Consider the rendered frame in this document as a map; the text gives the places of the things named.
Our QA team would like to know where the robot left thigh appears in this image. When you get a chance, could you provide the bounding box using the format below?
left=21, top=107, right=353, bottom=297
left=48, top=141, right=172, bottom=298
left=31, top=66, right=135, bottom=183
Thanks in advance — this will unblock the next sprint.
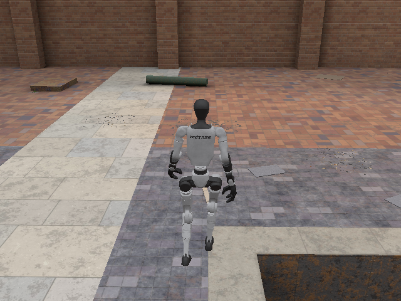
left=179, top=176, right=193, bottom=223

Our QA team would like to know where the left robot forearm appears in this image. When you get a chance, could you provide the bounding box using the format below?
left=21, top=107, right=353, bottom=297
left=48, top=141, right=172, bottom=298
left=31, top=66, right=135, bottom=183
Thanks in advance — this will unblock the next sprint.
left=169, top=150, right=179, bottom=171

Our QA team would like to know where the right robot hand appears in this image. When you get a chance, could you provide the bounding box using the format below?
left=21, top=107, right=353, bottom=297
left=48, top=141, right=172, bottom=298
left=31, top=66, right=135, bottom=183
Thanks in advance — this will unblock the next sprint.
left=222, top=185, right=237, bottom=203

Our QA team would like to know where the robot torso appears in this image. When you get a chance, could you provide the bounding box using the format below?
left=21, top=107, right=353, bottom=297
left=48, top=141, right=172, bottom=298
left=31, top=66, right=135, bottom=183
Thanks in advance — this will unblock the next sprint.
left=186, top=123, right=216, bottom=188

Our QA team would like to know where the right robot forearm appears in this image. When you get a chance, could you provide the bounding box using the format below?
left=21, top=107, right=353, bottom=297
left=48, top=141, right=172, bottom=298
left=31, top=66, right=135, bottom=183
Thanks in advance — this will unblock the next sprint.
left=222, top=153, right=235, bottom=186

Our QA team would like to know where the left robot hand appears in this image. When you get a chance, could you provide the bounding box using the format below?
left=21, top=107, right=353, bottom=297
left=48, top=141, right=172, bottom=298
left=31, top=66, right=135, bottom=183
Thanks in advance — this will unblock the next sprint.
left=168, top=168, right=182, bottom=179

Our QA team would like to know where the left robot upper arm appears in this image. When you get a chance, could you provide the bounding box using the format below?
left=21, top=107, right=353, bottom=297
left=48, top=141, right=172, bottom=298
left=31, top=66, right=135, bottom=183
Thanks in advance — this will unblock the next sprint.
left=172, top=126, right=188, bottom=160

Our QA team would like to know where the right robot upper arm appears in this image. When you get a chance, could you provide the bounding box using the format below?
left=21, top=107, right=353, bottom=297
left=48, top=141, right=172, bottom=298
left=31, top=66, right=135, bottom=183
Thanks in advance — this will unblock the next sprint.
left=214, top=127, right=229, bottom=163

